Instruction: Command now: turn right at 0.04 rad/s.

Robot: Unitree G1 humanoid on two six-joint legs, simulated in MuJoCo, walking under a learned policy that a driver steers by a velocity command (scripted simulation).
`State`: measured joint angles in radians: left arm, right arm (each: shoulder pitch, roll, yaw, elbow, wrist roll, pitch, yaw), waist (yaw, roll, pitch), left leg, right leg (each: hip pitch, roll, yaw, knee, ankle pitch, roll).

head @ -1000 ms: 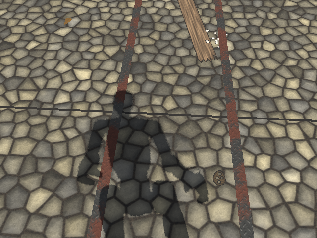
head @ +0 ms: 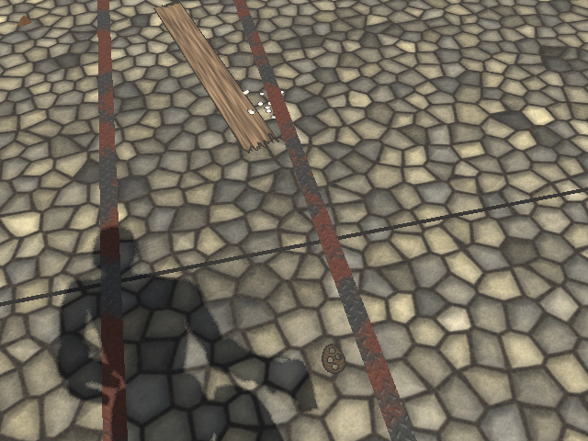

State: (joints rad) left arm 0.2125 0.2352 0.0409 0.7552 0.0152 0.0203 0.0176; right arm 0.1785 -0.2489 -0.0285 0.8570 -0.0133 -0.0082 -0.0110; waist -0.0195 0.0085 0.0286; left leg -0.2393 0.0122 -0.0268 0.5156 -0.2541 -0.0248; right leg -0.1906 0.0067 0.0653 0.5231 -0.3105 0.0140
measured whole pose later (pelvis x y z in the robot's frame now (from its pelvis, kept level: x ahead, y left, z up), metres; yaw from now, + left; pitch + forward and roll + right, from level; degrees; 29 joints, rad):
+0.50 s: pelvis +0.10 +0.03 +0.01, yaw +0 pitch +1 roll -1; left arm 0.17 0.29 0.07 0.77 -0.02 -0.07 -0.01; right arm 0.43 -0.23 -0.03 0.97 0.00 -0.09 0.01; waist -0.07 -0.03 0.01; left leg -0.01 -0.02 0.01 0.25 -0.25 0.06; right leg -0.58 -0.07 0.01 0.91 -0.15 -0.02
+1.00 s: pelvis +0.38 -0.03 +0.01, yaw +3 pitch +0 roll -2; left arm 0.28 0.25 0.06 0.89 0.01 -0.11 -0.03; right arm 0.22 -0.30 -0.06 0.87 0.03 -0.06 -0.01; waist 0.03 0.05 0.04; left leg -0.64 0.12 -0.09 1.07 -0.20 0.02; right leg -0.12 0.08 -0.11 0.27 -0.15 -0.07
